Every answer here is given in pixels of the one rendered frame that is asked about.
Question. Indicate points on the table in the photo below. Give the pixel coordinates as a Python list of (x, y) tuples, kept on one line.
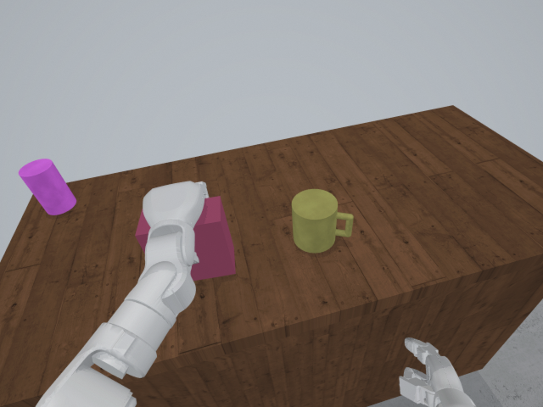
[(446, 247)]

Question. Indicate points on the left robot upper arm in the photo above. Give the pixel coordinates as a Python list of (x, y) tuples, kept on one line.
[(89, 388)]

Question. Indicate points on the right robot hand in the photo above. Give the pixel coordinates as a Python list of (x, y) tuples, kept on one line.
[(440, 374)]

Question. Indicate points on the left robot forearm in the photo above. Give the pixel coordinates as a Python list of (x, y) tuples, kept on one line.
[(127, 343)]

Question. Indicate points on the left robot hand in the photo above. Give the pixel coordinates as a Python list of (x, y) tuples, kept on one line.
[(178, 201)]

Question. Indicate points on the right robot forearm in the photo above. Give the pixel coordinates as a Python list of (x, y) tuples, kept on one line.
[(450, 397)]

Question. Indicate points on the sponge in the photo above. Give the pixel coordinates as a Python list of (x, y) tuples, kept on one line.
[(213, 241)]

